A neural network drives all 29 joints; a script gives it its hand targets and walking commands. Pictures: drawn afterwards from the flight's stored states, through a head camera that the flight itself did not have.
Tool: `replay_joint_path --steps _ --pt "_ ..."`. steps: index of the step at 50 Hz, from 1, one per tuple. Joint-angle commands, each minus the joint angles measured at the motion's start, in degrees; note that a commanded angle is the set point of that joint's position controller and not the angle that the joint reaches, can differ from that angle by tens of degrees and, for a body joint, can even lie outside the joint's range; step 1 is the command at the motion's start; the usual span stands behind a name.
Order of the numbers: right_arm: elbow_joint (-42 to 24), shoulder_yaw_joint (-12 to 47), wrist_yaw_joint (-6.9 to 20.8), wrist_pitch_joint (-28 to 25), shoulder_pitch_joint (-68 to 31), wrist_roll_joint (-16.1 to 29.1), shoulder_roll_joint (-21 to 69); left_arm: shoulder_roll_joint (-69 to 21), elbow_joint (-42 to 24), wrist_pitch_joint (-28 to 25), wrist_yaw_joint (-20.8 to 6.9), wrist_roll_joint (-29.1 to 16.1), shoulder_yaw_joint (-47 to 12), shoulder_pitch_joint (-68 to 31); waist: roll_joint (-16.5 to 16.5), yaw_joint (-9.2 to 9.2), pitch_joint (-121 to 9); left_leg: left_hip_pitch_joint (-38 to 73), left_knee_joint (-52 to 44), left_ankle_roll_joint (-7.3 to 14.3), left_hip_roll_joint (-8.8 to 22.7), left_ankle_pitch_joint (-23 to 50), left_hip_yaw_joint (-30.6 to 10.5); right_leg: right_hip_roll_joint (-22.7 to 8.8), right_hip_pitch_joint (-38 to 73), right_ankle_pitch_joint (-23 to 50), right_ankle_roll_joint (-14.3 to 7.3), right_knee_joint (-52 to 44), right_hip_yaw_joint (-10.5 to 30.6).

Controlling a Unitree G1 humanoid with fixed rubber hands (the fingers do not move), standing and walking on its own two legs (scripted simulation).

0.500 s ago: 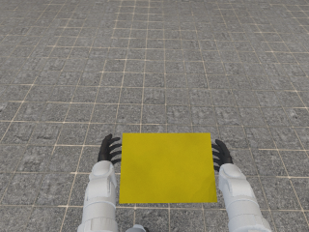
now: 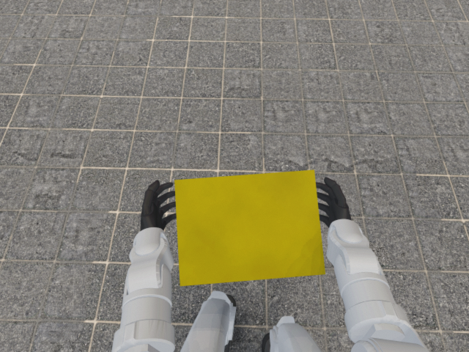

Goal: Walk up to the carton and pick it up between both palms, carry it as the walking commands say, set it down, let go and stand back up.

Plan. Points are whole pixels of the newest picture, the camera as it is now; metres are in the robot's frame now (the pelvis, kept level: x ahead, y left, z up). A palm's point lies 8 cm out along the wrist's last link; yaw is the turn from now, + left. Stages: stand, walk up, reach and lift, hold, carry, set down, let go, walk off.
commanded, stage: set down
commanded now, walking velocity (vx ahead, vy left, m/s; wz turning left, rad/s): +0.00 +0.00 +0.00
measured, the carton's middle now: (245, 223) +0.37 +0.04 -0.15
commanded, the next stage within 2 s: none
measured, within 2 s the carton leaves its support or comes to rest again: neither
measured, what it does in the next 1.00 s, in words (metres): lowers itself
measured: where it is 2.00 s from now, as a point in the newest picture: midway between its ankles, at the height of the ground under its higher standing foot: outside the picture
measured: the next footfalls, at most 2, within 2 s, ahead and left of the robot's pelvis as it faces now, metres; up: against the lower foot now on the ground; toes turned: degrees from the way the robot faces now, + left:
none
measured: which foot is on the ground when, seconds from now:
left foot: down 0.00-1.00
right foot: down 0.00-1.00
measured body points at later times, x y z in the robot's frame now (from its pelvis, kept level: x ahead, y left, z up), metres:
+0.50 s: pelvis -0.01 +0.01 -0.08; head +0.19 +0.04 +0.32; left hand +0.37 +0.21 -0.16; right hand +0.41 -0.12 -0.17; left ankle +0.11 +0.09 -0.65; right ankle +0.01 -0.10 -0.65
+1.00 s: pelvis -0.04 +0.00 -0.15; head +0.22 +0.01 +0.22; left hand +0.38 +0.21 -0.25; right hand +0.43 -0.11 -0.26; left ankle +0.11 +0.09 -0.65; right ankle +0.01 -0.10 -0.65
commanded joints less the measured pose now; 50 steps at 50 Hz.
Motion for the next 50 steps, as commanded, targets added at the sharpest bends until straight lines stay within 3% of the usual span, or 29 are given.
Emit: replay_joint_path --steps 1,4,5,8,12,13,14,15,17,18,20,21,22,23,24,25,26,27,28,29,32,33,36,37,40,41,48,49,50 --pt "-7.5 29.7 16.1 -4.4 -40.0 5.5 45.9 -44.2 3.8 1.8 -14.2 -5.4 -38.0 -30.0 1.5 -1.93 -44.1 47.2 1.7 -0.7 0.2 6.0 -9.5 -0.9 -10.9 2.8 0.1 -6.4 6.9" --pt "-5.0 29.0 16.8 -3.8 -39.6 5.6 46.4 -46.8 5.7 2.7 -13.3 -5.5 -38.0 -30.0 1.9 -1.85 -42.1 43.2 3.7 -0.8 0.2 8.0 -9.3 -1.3 -13.1 4.0 -0.4 -5.3 7.8" --pt "-6.4 32.7 16.9 -3.8 -39.1 7.5 49.9 -46.2 0.8 1.8 -13.0 -5.7 -38.6 -27.6 0.5 1.72 -50.5 47.1 4.6 -0.4 0.0 12.5 -9.4 0.0 -11.9 6.0 0.1 -3.8 7.5" --pt "-6.0 30.2 17.4 -3.7 -43.2 7.6 47.8 -46.3 4.3 2.6 -12.8 -6.1 -38.4 -31.0 0.6 -0.15 -49.6 44.0 4.9 -0.8 -0.1 4.7 -10.8 0.4 -15.9 1.2 0.3 -1.2 6.3" --pt "-2.2 29.6 19.0 -4.0 -47.1 9.0 46.5 -46.2 2.6 2.4 -11.1 -6.4 -38.4 -35.9 3.5 1.86 -48.6 45.3 6.4 -1.6 0.3 2.1 -12.1 -0.1 -23.5 -2.3 0.0 1.4 7.5" --pt "-2.9 27.5 18.9 -4.1 -45.6 7.2 45.1 -46.4 4.2 2.9 -11.0 -6.2 -38.8 -34.9 1.6 -1.88 -50.5 44.8 7.2 -1.9 0.8 0.4 -13.7 0.3 -25.2 -1.6 0.2 2.8 5.8" --pt "-3.2 29.8 18.6 -3.9 -45.6 8.2 46.8 -48.3 2.8 2.8 -10.5 -6.3 -38.5 -33.0 1.8 1.44 -52.8 45.5 7.3 -2.1 0.5 2.3 -12.4 0.4 -22.4 -0.9 0.2 3.2 6.2" --pt "-4.1 29.0 18.0 -4.1 -44.7 7.6 45.8 -46.8 3.6 2.4 -11.1 -7.3 -38.5 -34.5 -0.2 -2.07 -52.9 41.9 9.6 -1.7 0.0 2.0 -12.3 0.2 -23.0 -0.1 0.3 3.5 6.0" --pt "-6.9 31.0 18.5 -4.6 -47.7 9.3 46.3 -47.0 5.7 2.5 -10.6 -6.3 -37.5 -31.3 1.7 1.45 -54.5 41.4 11.2 -1.6 0.3 7.8 -11.5 0.7 -25.0 1.0 0.9 5.6 6.7" --pt "-7.3 29.7 18.2 -4.5 -49.2 8.9 44.7 -46.4 3.0 2.1 -10.7 -8.3 -38.9 -36.6 1.1 -1.1 -55.8 41.9 11.2 -2.0 0.5 4.0 -12.7 0.9 -24.7 0.5 0.5 6.4 5.7" --pt "-6.9 31.9 17.6 -4.8 -48.7 11.1 45.7 -44.7 5.9 1.9 -10.5 -7.1 -36.8 -33.8 1.1 1.22 -54.6 40.0 13.8 -1.2 0.1 6.5 -10.6 0.3 -25.7 1.3 0.7 6.7 6.3" --pt "-2.6 29.7 17.3 -4.2 -44.4 8.8 43.9 -44.4 4.7 2.1 -10.2 -7.2 -37.9 -35.6 1.4 -1.43 -50.4 38.0 13.8 -2.0 0.1 7.3 -12.1 0.1 -30.1 2.1 1.1 6.9 6.5" --pt "-4.5 30.0 17.4 -4.5 -46.9 9.0 43.8 -46.4 6.8 2.3 -9.9 -7.0 -37.4 -33.0 1.5 -0.15 -53.5 38.9 14.2 -1.9 0.0 7.0 -12.0 0.6 -29.8 1.0 1.0 8.7 5.7" --pt "-6.9 32.7 17.0 -4.7 -47.0 10.4 46.9 -45.1 -0.2 1.3 -10.3 -8.0 -39.7 -35.1 -0.1 0.95 -60.4 40.1 15.9 -1.8 -0.5 12.5 -10.5 1.0 -25.6 5.2 1.4 8.7 6.1" --pt "-3.5 30.5 16.8 -4.6 -44.5 9.4 46.0 -46.3 2.1 1.8 -10.2 -8.6 -39.7 -36.7 3.0 -1.19 -59.0 41.3 16.1 -2.6 0.1 12.4 -11.0 1.4 -30.6 4.0 1.1 9.1 5.8" --pt "-7.5 31.9 16.9 -5.4 -48.2 11.3 44.2 -43.3 -0.7 0.8 -9.7 -9.2 -39.8 -37.4 2.0 0.81 -60.4 43.1 16.4 -2.5 0.5 13.7 -12.7 1.9 -32.5 4.0 1.2 11.0 5.6" --pt "-5.4 30.7 16.8 -5.1 -46.8 9.9 43.2 -45.1 3.2 1.6 -9.9 -9.2 -39.6 -36.7 1.3 -1.29 -59.8 43.4 16.7 -2.7 0.5 11.3 -12.9 2.0 -35.4 1.1 1.3 11.0 4.7" --pt "-4.4 30.7 16.7 -4.9 -48.7 11.3 43.0 -43.2 2.4 1.5 -9.3 -7.8 -38.2 -37.0 2.1 1.71 -58.1 40.7 17.3 -2.7 -0.1 9.4 -12.3 1.9 -36.0 0.6 1.4 12.1 5.1" --pt "-5.2 30.6 16.2 -4.9 -47.4 10.6 43.6 -41.8 2.8 1.3 -9.8 -7.2 -38.5 -38.1 2.1 0.16 -55.6 36.8 17.9 -2.4 -0.2 10.5 -11.4 1.7 -34.9 2.9 1.6 12.0 5.1" --pt "-7.4 32.4 15.7 -5.5 -49.8 10.8 42.1 -43.4 7.2 1.9 -9.6 -6.6 -36.3 -33.8 1.6 2.04 -56.3 35.4 18.9 -2.7 -0.4 10.4 -10.3 1.7 -33.6 2.2 1.6 11.8 5.4" --pt "-7.1 32.8 14.9 -5.3 -48.8 12.5 43.4 -41.4 -2.4 1.1 -9.2 -9.9 -40.6 -40.2 3.0 0.41 -66.1 38.3 20.7 -2.8 -0.9 12.4 -10.2 2.4 -31.7 4.8 1.3 14.3 4.7" --pt "-5.5 32.8 14.6 -5.2 -48.0 12.1 42.4 -40.8 3.7 1.2 -9.4 -8.7 -36.7 -37.2 1.5 2.85 -57.6 34.0 21.3 -2.5 -0.6 13.3 -9.0 1.1 -33.4 5.7 1.6 13.1 6.3" --pt "-5.9 33.2 13.7 -5.2 -49.9 11.5 42.8 -40.4 3.6 1.1 -9.9 -10.0 -38.1 -39.1 0.7 0.72 -61.6 31.3 22.9 -2.8 -1.0 11.4 -8.5 1.9 -33.7 4.7 1.8 15.0 4.7" --pt "-6.0 32.4 13.5 -5.4 -51.6 11.7 42.3 -38.1 2.5 0.6 -10.4 -8.1 -36.0 -39.9 1.5 3.38 -60.0 27.1 24.3 -2.4 -0.9 14.3 -6.6 1.2 -31.5 8.6 1.9 15.9 6.2" --pt "-4.9 33.1 12.5 -4.9 -53.3 11.9 43.5 -38.6 3.0 0.6 -10.8 -10.7 -36.0 -44.1 -2.4 0.79 -60.6 22.3 25.1 -2.4 -1.3 10.9 -6.3 2.0 -30.7 8.3 2.3 16.5 5.1" --pt "-9.8 36.1 12.4 -5.7 -55.6 13.8 44.2 -37.7 3.5 0.8 -10.7 -9.1 -34.2 -40.3 -1.9 6.36 -64.9 23.9 26.0 -1.9 -1.4 14.1 -4.7 1.7 -28.1 9.6 2.6 17.3 6.0" --pt "-4.5 32.4 10.5 -4.7 -59.4 12.5 42.9 -37.4 6.9 1.5 -11.8 -11.2 -32.9 -50.8 -1.9 2.06 -62.8 17.6 28.5 -2.4 -1.7 4.7 -5.7 2.9 -32.7 3.7 2.1 21.0 3.3" --pt "-8.0 33.6 10.2 -4.7 -64.5 13.0 42.7 -35.8 5.9 1.2 -11.8 -10.5 -31.1 -52.6 -2.4 5.18 -63.7 15.2 29.8 -2.4 -1.6 5.6 -4.2 2.7 -31.7 4.2 2.0 21.8 4.3" --pt "-3.8 31.6 10.2 -4.5 -61.8 12.8 44.6 -35.3 5.5 1.2 -11.6 -11.3 -32.4 -54.3 -1.5 1.84 -63.2 16.1 29.8 -2.4 -1.6 3.4 -4.7 3.0 -33.6 2.8 2.1 22.2 3.3"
